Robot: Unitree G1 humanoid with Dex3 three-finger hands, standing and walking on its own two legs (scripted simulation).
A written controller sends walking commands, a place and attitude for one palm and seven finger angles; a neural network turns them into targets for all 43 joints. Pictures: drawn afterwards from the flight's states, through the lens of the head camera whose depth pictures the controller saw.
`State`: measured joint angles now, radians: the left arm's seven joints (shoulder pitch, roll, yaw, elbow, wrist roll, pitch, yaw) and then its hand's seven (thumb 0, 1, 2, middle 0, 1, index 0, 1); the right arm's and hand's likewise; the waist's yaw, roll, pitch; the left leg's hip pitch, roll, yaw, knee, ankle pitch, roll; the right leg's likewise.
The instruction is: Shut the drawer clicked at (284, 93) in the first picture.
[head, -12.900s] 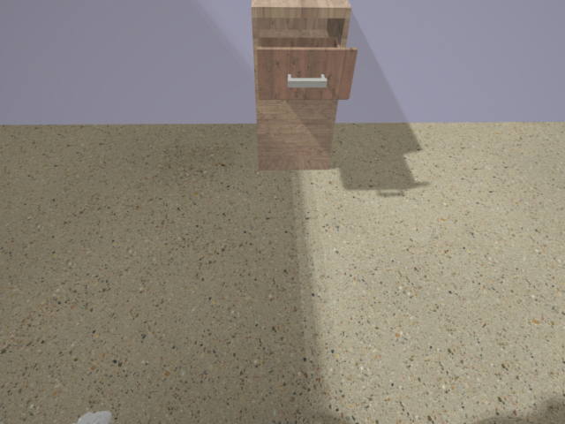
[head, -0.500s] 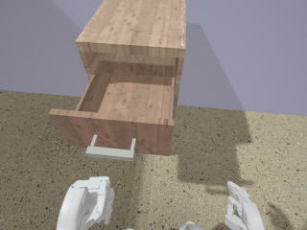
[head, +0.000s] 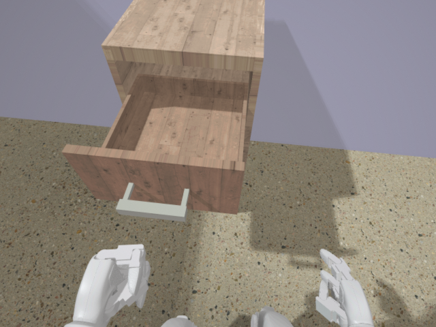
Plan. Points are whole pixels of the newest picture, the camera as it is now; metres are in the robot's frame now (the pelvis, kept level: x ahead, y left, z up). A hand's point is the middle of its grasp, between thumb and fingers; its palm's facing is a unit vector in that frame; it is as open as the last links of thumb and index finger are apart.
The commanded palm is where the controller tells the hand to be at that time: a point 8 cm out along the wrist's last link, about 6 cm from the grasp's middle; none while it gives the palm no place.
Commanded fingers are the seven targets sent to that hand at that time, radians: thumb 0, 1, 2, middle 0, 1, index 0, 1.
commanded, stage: bring the fist close to the handle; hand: left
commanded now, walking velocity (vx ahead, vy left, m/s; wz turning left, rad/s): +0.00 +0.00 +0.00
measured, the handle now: (155, 200) +0.36 +0.15 -0.01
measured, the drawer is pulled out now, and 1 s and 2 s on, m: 0.30 0.30 0.24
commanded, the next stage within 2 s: push the drawer shut in 1.14 s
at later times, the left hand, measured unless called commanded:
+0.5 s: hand (156, 261) +0.23 +0.12 +0.02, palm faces -0.09 -1.00 -0.02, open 3.2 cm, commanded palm +0.21 +0.17 +0.02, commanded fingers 0.00 0.90 0.90 -1.40 -1.60 -1.40 -1.60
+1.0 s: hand (165, 254) +0.25 +0.11 -0.01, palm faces -0.10 -0.99 -0.02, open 3.3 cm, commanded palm +0.23 +0.17 -0.01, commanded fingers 0.00 0.90 0.90 -1.40 -1.60 -1.40 -1.60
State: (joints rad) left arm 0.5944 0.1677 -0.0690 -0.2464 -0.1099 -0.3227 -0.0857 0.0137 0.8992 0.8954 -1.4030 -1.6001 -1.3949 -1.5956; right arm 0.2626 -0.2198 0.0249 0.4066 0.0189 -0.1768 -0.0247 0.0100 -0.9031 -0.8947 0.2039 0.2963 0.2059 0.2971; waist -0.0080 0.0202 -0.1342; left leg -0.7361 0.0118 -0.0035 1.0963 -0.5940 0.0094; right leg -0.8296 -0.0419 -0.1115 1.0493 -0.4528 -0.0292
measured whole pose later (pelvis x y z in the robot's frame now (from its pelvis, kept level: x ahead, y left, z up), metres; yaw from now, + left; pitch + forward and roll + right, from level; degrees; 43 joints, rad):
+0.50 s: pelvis -0.01 +0.01 -0.03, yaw +0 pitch +19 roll -2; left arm 0.36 0.14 -0.08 -0.10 -0.09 -0.42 -0.06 0.01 0.90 0.90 -1.40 -1.60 -1.39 -1.60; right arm 0.24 -0.24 0.03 0.44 0.00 -0.16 0.00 0.01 -0.90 -0.89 0.20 0.30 0.21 0.30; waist -0.02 0.02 -0.16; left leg -0.96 0.00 0.00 1.26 -0.64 0.03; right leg -1.04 -0.06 -0.11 1.19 -0.49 -0.02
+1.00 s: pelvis -0.01 +0.01 -0.04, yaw +0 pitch +22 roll -2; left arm 0.26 0.15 -0.09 -0.02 -0.08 -0.37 -0.03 0.02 0.90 0.90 -1.40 -1.60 -1.39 -1.60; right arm 0.22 -0.23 0.02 0.44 0.00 -0.09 0.01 0.01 -0.90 -0.89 0.20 0.30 0.21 0.30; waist -0.03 0.02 -0.18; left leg -1.03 0.00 0.01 1.30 -0.66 0.03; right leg -1.12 -0.06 -0.10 1.24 -0.50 -0.02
